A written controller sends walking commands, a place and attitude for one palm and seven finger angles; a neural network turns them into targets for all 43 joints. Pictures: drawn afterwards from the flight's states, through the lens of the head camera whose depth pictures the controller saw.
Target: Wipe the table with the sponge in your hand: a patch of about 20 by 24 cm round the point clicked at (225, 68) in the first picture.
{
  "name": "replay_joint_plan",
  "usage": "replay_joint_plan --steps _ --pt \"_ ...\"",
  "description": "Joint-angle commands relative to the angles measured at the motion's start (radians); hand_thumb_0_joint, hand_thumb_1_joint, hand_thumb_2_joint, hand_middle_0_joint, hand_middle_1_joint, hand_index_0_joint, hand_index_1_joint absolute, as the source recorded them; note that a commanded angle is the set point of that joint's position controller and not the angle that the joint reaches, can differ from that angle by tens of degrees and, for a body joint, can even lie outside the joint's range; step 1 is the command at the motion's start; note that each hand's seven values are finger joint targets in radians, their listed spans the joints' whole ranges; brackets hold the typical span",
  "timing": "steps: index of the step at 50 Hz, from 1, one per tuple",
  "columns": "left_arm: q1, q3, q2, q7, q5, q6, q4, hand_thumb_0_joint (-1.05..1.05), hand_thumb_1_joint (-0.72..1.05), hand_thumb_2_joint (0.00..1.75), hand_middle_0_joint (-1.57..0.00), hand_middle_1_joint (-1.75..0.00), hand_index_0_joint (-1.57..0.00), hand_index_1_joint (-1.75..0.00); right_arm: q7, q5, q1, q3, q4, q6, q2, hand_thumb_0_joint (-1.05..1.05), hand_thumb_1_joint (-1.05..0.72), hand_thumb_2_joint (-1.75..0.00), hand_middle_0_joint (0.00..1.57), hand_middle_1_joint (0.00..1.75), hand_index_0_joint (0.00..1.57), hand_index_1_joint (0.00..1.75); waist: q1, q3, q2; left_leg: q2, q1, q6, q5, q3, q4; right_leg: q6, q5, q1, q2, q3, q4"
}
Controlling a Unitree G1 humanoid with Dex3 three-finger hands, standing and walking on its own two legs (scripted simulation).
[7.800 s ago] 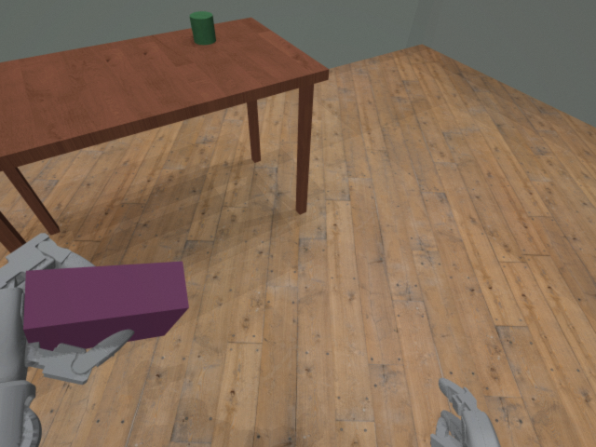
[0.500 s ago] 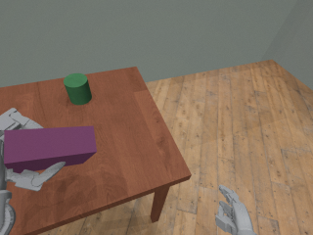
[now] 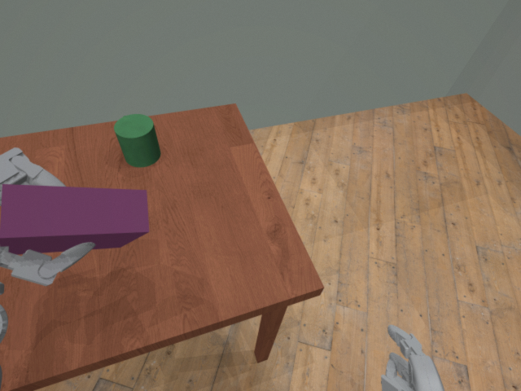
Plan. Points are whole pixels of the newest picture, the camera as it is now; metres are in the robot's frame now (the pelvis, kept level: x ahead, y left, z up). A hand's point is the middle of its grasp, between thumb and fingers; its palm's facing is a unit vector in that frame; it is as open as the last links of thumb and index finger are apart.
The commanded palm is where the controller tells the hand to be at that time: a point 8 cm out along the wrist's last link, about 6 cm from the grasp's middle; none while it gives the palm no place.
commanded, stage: look again from close up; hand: left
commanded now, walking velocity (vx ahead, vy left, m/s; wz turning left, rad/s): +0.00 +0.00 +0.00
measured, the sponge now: (95, 222) +0.26 +0.24 +0.15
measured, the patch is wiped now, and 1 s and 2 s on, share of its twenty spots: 0.00 0.00 0.00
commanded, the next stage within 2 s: come to a stop and stand still in 0.28 s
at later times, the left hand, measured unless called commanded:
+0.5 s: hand (45, 239) +0.23 +0.28 +0.16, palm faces +0.40 -0.86 -0.32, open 9.4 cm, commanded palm +0.16 +0.31 +0.18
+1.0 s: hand (33, 243) +0.22 +0.29 +0.16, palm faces +0.42 -0.83 -0.36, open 9.3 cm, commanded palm +0.16 +0.31 +0.18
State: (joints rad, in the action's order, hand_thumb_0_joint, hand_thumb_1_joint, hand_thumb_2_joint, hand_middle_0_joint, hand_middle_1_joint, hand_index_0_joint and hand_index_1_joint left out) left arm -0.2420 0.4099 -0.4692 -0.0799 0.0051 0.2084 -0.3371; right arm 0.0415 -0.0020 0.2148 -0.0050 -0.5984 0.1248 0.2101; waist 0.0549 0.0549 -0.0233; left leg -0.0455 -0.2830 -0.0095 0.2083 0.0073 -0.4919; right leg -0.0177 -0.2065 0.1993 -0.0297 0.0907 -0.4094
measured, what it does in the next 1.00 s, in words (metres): stands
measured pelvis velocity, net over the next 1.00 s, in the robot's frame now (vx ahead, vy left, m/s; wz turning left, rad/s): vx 0.00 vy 0.03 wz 0.01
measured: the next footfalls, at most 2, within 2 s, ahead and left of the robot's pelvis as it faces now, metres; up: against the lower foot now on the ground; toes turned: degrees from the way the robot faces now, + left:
none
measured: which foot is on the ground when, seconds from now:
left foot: down 0.00-1.00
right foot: down 0.00-1.00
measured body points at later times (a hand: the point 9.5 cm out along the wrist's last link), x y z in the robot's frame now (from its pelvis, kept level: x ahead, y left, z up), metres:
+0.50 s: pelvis +0.00 +0.02 +0.00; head +0.03 +0.07 +0.45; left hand +0.20 +0.32 +0.18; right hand +0.19 -0.19 -0.06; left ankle +0.03 +0.12 -0.74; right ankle +0.01 -0.13 -0.74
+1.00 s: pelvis +0.00 +0.03 +0.00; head +0.03 +0.06 +0.45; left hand +0.19 +0.33 +0.17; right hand +0.17 -0.20 -0.07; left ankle +0.03 +0.12 -0.74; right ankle +0.01 -0.13 -0.74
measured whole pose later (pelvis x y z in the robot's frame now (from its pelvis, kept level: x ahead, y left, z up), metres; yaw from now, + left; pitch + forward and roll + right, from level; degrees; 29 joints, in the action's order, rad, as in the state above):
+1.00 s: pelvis +0.00 +0.03 +0.00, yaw +1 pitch -1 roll -2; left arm -0.38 0.38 -0.38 -0.11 -0.03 0.25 -0.44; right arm 0.03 0.01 0.23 0.01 -0.62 0.17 0.20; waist 0.04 0.07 -0.05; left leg 0.00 -0.27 0.03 0.22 0.01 -0.51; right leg -0.06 -0.21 0.18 -0.07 0.09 -0.41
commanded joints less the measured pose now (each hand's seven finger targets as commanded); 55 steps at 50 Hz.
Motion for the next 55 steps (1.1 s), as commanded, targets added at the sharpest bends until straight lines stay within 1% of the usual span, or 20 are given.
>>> replay_joint_plan --steps 1,3,6,10,12,16,21,25,26,27,28,29,30,31,34,38,40,45,51,55 --pt "-0.1 0.002 -0.046 -0.016 -0.053 0.099 -0.305 0.0 0.1 1.3 -1.2 -1.6 -1.2 -1.6 -0.021 0.009 -0.073 -0.06 0.171 0.089 0.131 0.0 -0.9 -0.9 0.2 0.3 0.2 0.3 -0.003 -0.239 0.172 -0.008 0.11 0.028 -0.217 -0.023 0.067 0.038 0.126 -0.1 -0.056 -0.111 0.007" --pt "-0.157 0.019 -0.072 -0.027 -0.055 0.099 -0.342 0.0 0.1 1.3 -1.2 -1.6 -1.2 -1.6 -0.026 0.006 -0.084 -0.052 0.173 0.096 0.123 0.0 -0.9 -0.9 0.2 0.3 0.2 0.3 -0.004 -0.208 0.028 0.002 0.046 0.024 -0.107 -0.033 0.063 0.032 0.052 -0.104 -0.064 -0.105 0.041" --pt "-0.158 0.072 -0.106 -0.043 -0.057 0.096 -0.344 0.0 0.1 1.3 -1.2 -1.6 -1.2 -1.6 -0.006 0.007 -0.096 -0.049 0.169 0.093 0.121 0.0 -0.9 -0.9 0.2 0.3 0.2 0.3 -0.02 -0.15 -0.034 -0.002 0.034 0.026 0.015 -0.057 0.09 0.031 -0.064 -0.027 -0.066 -0.097 0.071" --pt "-0.06 0.124 -0.153 -0.052 -0.056 0.112 -0.349 0.0 0.1 1.3 -1.2 -1.6 -1.2 -1.6 0.019 0.012 -0.112 -0.043 0.16 0.093 0.121 0.0 -0.9 -0.9 0.2 0.3 0.2 0.3 -0.031 -0.098 0.087 -0.023 0.004 0.039 0.083 -0.096 0.153 0.028 -0.095 -0.016 -0.042 -0.086 0.045" --pt "-0.023 0.097 -0.128 -0.049 -0.051 0.121 -0.344 0.0 0.1 1.3 -1.2 -1.6 -1.2 -1.6 0.021 0.01 -0.096 -0.039 0.159 0.097 0.114 0.0 -0.9 -0.9 0.2 0.3 0.2 0.3 -0.026 -0.11 0.146 -0.039 -0.039 0.048 0.113 -0.114 0.18 0.029 -0.062 -0.077 -0.039 -0.071 0.012" --pt "-0.018 0.036 -0.071 -0.048 -0.044 0.127 -0.375 0.0 0.1 1.3 -1.2 -1.6 -1.2 -1.6 0.007 0.006 -0.088 -0.037 0.142 0.121 0.117 0.0 -0.9 -0.9 0.2 0.3 0.2 0.3 -0.029 -0.154 0.156 -0.033 0.004 0.041 0.045 -0.098 0.159 0.031 0.018 -0.103 -0.033 -0.065 0.01" --pt "-0.074 0.007 -0.027 -0.048 -0.042 0.104 -0.331 0.0 0.1 1.3 -1.2 -1.6 -1.2 -1.6 -0.011 0.002 -0.084 -0.034 0.13 0.116 0.115 0.0 -0.9 -0.9 0.2 0.3 0.2 0.3 -0.033 -0.155 0.082 -0.02 0.024 0.023 -0.07 -0.078 0.128 0.026 0.098 -0.105 -0.026 -0.059 0.035" --pt "-0.075 0.063 -0.073 -0.05 -0.045 0.094 -0.357 0.0 0.1 1.3 -1.2 -1.6 -1.2 -1.6 -0.011 0.006 -0.106 -0.038 0.141 0.099 0.113 0.0 -0.9 -0.9 0.2 0.3 0.2 0.3 -0.034 -0.179 0.113 -0.02 0.04 0.017 -0.129 -0.07 0.122 0.023 0.132 -0.126 -0.02 -0.06 0.026" --pt "-0.077 0.031 -0.041 -0.043 -0.047 0.094 -0.349 0.0 0.1 1.3 -1.2 -1.6 -1.2 -1.6 -0.011 0.003 -0.095 -0.032 0.145 0.091 0.108 0.0 -0.9 -0.9 0.2 0.3 0.2 0.3 -0.036 -0.164 0.118 -0.019 0.028 0.017 -0.135 -0.073 0.124 0.024 0.137 -0.125 -0.021 -0.052 0.034" --pt "0.935 0.591 -0.814 -0.034 0.12 0.19 -0.613 0.0 0.1 1.3 -1.2 -1.6 -1.2 -1.6 -0.018 -0.058 -0.035 -0.033 0.148 0.112 0.146 0.0 -0.9 -0.9 0.2 0.3 0.2 0.3 -0.003 -0.048 0.123 -0.041 -0.094 0.027 -0.145 -0.018 -0.017 0.06 0.159 0.032 -0.081 -0.115 0.061" --pt "0.323 0.159 -0.175 0.008 0.02 0.152 -0.028 0.0 0.1 1.3 -1.2 -1.6 -1.2 -1.6 -0.011 -0.026 -0.051 0.003 0.064 0.107 0.004 0.0 -0.9 -0.9 0.2 0.3 0.2 0.3 -0.034 -0.188 0.064 0.012 0.065 0.026 -0.19 -0.028 0.056 0.085 0.163 0.03 -0.088 -0.087 0.006" --pt "0.083 0.103 -0.094 0.013 -0.014 0.135 -0.033 0.0 0.1 1.3 -1.2 -1.6 -1.2 -1.6 -0.015 -0.01 -0.012 -0.051 0.138 0.119 0.114 0.0 -0.9 -0.9 0.2 0.3 0.2 0.3 0.001 -0.238 0.199 0.001 0.146 0.009 -0.278 -0.011 0.044 0.074 0.204 -0.027 -0.044 -0.155 0.014" --pt "0.002 -0.015 0.037 0.011 -0.047 0.127 -0.129 0.0 0.1 1.3 -1.2 -1.6 -1.2 -1.6 -0.028 0.01 -0.061 -0.056 0.148 0.118 0.103 0.0 -0.9 -0.9 0.2 0.3 0.2 0.3 -0.021 -0.293 0.302 -0.022 0.181 0.017 -0.329 -0.025 0.061 0.058 0.164 -0.061 -0.036 -0.096 -0.036" --pt "0.011 0.013 -0.028 0.007 -0.044 0.132 -0.261 0.0 0.1 1.3 -1.2 -1.6 -1.2 -1.6 -0.039 0.0 -0.05 -0.063 0.161 0.112 0.13 0.0 -0.9 -0.9 0.2 0.3 0.2 0.3 -0.018 -0.266 0.262 -0.045 0.118 0.025 -0.353 -0.058 0.075 0.048 0.159 -0.1 -0.032 -0.08 -0.046" --pt "-0.123 0.033 -0.062 -0.008 -0.055 0.127 -0.374 0.0 0.1 1.3 -1.2 -1.6 -1.2 -1.6 -0.053 0.004 -0.078 -0.05 0.177 0.111 0.12 0.0 -0.9 -0.9 0.2 0.3 0.2 0.3 -0.01 -0.247 0.058 -0.03 0.035 0.017 -0.249 -0.065 0.079 0.03 0.148 -0.148 -0.034 -0.067 -0.021" --pt "-0.145 0.118 -0.114 -0.033 -0.065 0.121 -0.326 0.0 0.1 1.3 -1.2 -1.6 -1.2 -1.6 -0.019 0.009 -0.088 -0.046 0.177 0.093 0.116 0.0 -0.9 -0.9 0.2 0.3 0.2 0.3 -0.02 -0.176 -0.005 -0.027 -0.009 0.016 -0.096 -0.08 0.108 0.022 0.089 -0.12 -0.052 -0.061 0.017" --pt "-0.1 0.145 -0.141 -0.041 -0.067 0.122 -0.323 0.0 0.1 1.3 -1.2 -1.6 -1.2 -1.6 -0.001 0.016 -0.105 -0.046 0.174 0.086 0.118 0.0 -0.9 -0.9 0.2 0.3 0.2 0.3 -0.031 -0.157 0.042 -0.026 0.015 0.022 -0.028 -0.08 0.124 0.023 0.033 -0.075 -0.051 -0.066 0.021" --pt "-0.018 0.076 -0.098 -0.044 -0.056 0.133 -0.372 0.0 0.1 1.3 -1.2 -1.6 -1.2 -1.6 0.01 0.019 -0.104 -0.041 0.162 0.101 0.112 0.0 -0.9 -0.9 0.2 0.3 0.2 0.3 -0.031 -0.171 0.139 -0.024 0.037 0.031 -0.033 -0.078 0.121 0.028 0.062 -0.094 -0.049 -0.063 0.016" --pt "-0.063 0.017 -0.035 -0.05 -0.045 0.121 -0.345 0.0 0.1 1.3 -1.2 -1.6 -1.2 -1.6 -0.004 0.009 -0.09 -0.039 0.141 0.11 0.119 0.0 -0.9 -0.9 0.2 0.3 0.2 0.3 -0.031 -0.161 0.093 -0.017 0.021 0.021 -0.048 -0.08 0.123 0.026 0.084 -0.107 -0.035 -0.057 0.035" --pt "-0.088 0.064 -0.068 -0.054 -0.048 0.108 -0.328 0.0 0.1 1.3 -1.2 -1.6 -1.2 -1.6 -0.005 0.013 -0.107 -0.041 0.144 0.098 0.115 0.0 -0.9 -0.9 0.2 0.3 0.2 0.3 -0.033 -0.143 0.096 -0.013 0.023 0.016 -0.033 -0.062 0.12 0.025 0.083 -0.092 -0.034 -0.07 0.053"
